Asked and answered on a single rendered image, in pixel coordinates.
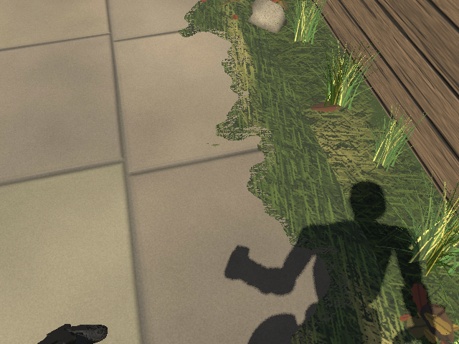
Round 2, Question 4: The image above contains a left robot hand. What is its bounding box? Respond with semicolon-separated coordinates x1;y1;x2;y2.
37;324;108;344

